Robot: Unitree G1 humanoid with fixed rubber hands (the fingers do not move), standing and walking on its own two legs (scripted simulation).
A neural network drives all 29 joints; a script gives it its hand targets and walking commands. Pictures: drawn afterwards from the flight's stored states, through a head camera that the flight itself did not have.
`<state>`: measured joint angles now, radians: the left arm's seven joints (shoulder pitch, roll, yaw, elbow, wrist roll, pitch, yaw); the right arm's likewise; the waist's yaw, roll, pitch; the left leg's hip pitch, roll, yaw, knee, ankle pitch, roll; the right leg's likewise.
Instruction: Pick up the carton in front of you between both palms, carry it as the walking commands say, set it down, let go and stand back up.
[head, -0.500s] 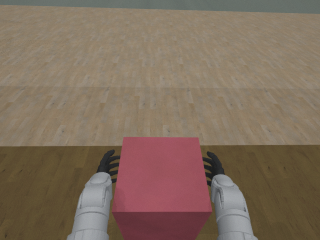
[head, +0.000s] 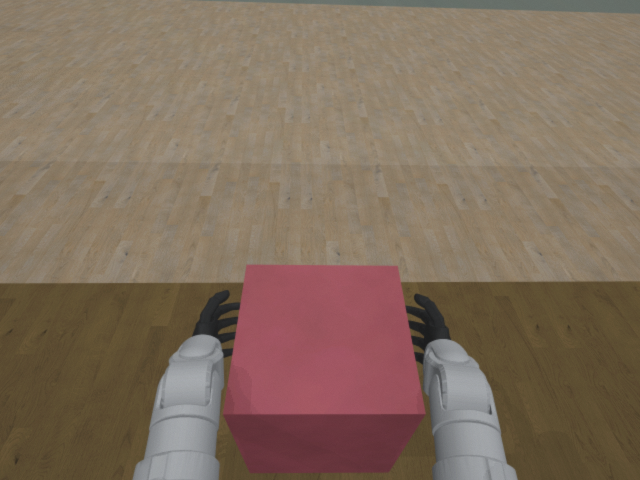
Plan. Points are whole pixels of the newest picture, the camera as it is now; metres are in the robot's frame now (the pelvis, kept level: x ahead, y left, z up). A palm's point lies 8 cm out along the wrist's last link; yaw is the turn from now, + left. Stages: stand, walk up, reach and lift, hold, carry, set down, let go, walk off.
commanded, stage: reach and lift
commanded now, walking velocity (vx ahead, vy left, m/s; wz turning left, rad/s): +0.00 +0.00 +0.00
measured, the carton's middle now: (321, 373) +0.30 +0.00 -0.05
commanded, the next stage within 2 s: hold in 0.44 s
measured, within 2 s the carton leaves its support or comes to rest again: neither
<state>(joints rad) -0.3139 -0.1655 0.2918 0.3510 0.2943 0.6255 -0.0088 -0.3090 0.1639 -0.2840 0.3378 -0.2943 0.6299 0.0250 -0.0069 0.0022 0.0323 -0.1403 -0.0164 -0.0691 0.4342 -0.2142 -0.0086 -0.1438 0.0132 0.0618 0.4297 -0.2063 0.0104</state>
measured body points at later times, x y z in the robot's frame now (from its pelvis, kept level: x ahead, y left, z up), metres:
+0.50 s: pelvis +0.01 +0.00 +0.00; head -0.02 +0.00 +0.45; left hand +0.31 +0.15 +0.03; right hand +0.31 -0.15 +0.03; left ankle +0.02 +0.13 -0.74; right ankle +0.02 -0.13 -0.74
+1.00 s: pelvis -0.01 +0.00 +0.00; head -0.04 +0.00 +0.45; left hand +0.30 +0.15 +0.04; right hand +0.30 -0.15 +0.04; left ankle +0.02 +0.13 -0.74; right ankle +0.02 -0.13 -0.74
